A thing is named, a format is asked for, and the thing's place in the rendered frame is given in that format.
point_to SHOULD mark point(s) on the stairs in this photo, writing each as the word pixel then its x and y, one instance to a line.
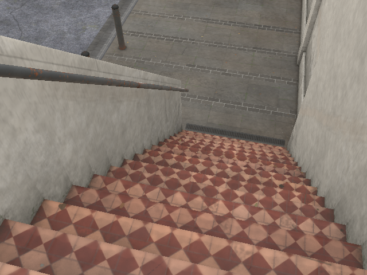
pixel 195 204

